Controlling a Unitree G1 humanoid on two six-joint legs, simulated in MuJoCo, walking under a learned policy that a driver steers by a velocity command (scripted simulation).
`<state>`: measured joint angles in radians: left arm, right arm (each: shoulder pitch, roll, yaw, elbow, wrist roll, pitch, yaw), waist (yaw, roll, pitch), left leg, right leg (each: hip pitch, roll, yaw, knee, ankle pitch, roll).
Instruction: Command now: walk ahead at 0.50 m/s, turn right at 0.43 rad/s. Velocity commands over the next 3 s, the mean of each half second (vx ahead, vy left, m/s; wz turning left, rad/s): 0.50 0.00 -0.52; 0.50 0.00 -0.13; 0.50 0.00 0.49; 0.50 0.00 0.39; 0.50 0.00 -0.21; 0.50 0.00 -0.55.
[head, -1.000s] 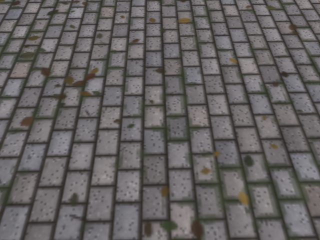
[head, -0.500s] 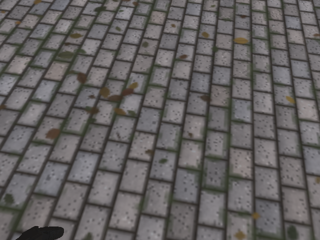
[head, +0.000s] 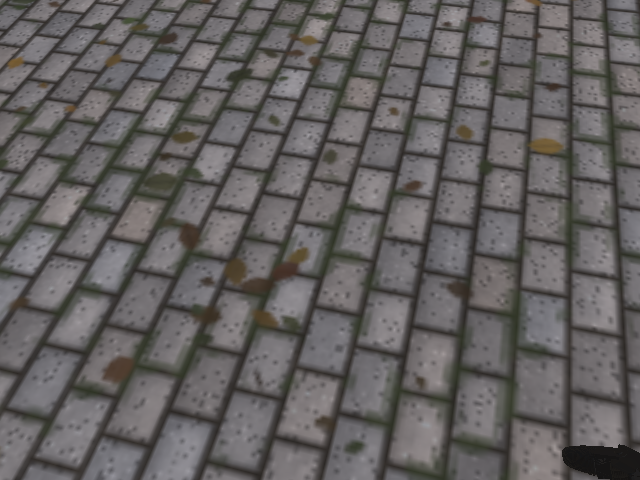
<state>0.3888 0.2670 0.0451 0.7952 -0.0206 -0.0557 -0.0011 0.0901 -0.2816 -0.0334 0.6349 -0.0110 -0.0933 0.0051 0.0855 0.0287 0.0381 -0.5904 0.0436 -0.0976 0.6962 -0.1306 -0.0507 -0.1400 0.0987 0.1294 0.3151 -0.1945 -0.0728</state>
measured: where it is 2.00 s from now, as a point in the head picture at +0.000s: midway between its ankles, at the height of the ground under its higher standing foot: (448, 235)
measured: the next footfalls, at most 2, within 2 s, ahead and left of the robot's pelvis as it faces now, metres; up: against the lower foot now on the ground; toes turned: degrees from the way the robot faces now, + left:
left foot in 0.16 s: +0.26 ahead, +0.14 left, +0.00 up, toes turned -11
right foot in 0.66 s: +0.47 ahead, -0.20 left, +0.00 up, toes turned -26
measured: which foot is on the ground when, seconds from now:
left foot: up 0.00-0.14, down 0.16-0.66, up 0.68-1.00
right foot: down 0.00-0.16, up 0.18-0.64, down 0.66-1.00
